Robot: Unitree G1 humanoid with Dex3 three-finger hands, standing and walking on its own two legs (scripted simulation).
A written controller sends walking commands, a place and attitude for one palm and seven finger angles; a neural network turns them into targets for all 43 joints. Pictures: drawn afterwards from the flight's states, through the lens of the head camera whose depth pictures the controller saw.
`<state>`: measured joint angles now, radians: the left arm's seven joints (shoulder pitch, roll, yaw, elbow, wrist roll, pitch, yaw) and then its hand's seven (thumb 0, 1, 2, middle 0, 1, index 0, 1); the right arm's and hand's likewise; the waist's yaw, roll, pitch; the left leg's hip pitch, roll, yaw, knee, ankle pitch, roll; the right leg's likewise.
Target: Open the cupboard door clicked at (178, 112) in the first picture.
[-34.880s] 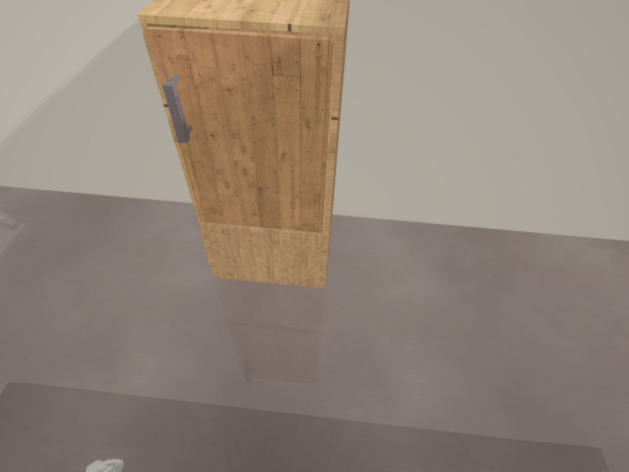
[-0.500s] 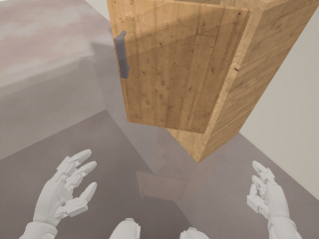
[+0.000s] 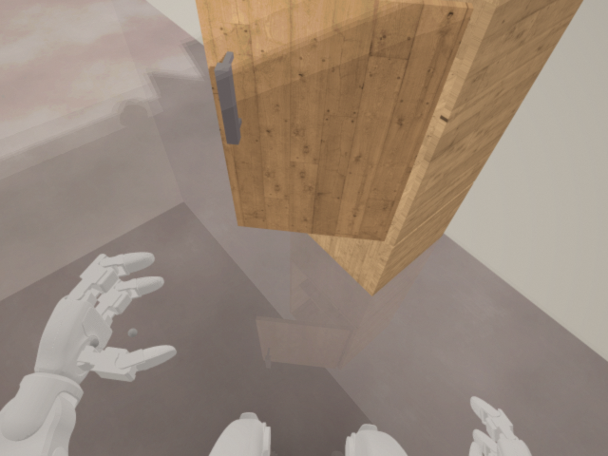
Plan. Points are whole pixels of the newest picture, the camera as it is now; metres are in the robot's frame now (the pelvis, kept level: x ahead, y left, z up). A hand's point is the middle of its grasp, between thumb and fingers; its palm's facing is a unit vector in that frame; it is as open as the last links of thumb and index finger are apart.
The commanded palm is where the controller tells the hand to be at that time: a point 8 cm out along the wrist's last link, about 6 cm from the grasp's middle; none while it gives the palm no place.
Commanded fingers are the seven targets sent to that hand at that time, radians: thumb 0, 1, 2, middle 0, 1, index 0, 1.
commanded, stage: raise the hand with hooked fingers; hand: left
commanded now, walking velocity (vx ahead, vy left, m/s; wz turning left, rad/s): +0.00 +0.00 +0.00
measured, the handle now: (231, 99) +0.67 +0.16 +0.07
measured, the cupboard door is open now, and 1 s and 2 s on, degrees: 43 43 43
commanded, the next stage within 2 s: move the hooked fingers beside the handle in 1.16 s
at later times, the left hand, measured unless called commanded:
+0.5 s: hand (89, 290) +0.29 +0.26 +0.08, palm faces -0.05 -1.00 -0.06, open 13.9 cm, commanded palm +0.27 +0.31 +0.08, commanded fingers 0.00 -0.50 0.30 -0.30 -1.20 -0.30 -1.20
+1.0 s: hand (103, 274) +0.30 +0.25 +0.09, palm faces -0.07 -1.00 -0.04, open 14.0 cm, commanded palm +0.28 +0.30 +0.09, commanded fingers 0.00 -0.50 0.30 -0.30 -1.20 -0.30 -1.20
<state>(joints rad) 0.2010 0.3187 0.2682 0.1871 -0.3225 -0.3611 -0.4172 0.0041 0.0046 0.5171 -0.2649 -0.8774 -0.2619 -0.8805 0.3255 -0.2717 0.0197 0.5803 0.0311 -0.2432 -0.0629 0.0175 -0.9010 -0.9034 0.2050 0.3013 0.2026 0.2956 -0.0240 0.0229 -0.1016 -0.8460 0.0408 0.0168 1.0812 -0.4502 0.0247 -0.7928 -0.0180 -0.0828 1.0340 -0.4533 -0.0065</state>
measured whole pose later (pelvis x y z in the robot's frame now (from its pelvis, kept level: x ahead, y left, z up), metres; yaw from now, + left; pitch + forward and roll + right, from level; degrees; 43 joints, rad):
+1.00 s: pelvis +0.02 -0.01 +0.02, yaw +0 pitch +11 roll -2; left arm -0.02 0.44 0.44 0.42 -0.38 -0.30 -0.60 -0.01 -0.50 0.30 -0.30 -1.20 -0.30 -1.20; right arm 0.31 -0.29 0.04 0.54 0.04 -0.20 -0.07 0.01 -0.90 -0.90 0.20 0.30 0.20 0.30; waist -0.02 0.02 -0.09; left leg -0.74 0.06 0.01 0.98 -0.43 0.00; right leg -0.69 0.01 -0.09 0.92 -0.43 -0.03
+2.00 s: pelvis +0.02 -0.01 +0.01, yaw -1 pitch +17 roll -3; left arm -0.58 0.53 0.43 0.93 -0.24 -0.34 -0.55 -0.01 -0.50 0.30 -0.30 -1.20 -0.30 -1.20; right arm 0.35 -0.29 0.04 0.60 0.03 -0.07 -0.05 0.01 -0.90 -0.90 0.20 0.30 0.20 0.30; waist -0.08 0.01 -0.10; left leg -0.88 0.06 0.02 1.03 -0.45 0.01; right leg -0.83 0.01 -0.08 0.97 -0.44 -0.02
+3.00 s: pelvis +0.03 +0.02 -0.02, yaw -5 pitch +31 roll -7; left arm -1.28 0.96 0.50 1.36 0.02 -0.24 -0.47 -0.01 -0.50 0.30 -0.30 -1.20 -0.30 -1.20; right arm 0.44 -0.28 0.12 0.59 -0.03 0.07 -0.03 0.00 -0.90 -0.90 0.20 0.30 0.20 0.30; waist -0.30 0.04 -0.06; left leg -1.23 0.10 -0.01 1.19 -0.50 0.04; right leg -1.14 0.04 -0.09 1.05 -0.44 0.01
